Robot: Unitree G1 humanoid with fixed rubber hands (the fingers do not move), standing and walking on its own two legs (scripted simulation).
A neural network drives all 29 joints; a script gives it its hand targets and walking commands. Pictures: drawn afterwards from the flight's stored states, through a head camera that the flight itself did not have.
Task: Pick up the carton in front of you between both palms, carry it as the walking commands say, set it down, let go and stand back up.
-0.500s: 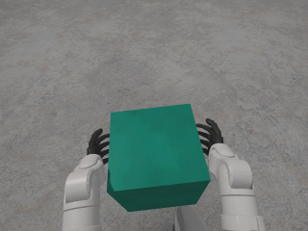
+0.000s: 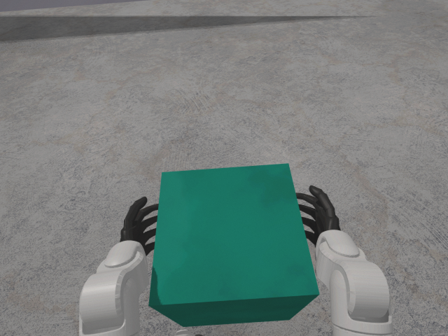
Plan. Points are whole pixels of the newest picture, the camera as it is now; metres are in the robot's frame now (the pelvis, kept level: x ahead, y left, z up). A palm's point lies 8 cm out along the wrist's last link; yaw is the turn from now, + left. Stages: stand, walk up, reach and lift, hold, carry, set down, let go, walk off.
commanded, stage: carry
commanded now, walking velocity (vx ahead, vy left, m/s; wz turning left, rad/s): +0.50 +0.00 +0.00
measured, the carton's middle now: (231, 252) +0.28 +0.00 +0.01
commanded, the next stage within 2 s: none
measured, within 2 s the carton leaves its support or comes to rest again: neither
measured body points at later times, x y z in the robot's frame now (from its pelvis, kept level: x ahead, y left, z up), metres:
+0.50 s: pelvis +0.30 -0.04 -0.01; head +0.28 -0.04 +0.44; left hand +0.55 +0.11 +0.07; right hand +0.55 -0.19 +0.08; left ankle +0.25 +0.09 -0.75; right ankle +0.42 -0.15 -0.75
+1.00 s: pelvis +0.36 -0.05 -0.02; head +0.34 -0.05 +0.43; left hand +0.61 +0.10 +0.06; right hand +0.62 -0.20 +0.07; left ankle +0.27 +0.08 -0.75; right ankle +0.42 -0.15 -0.75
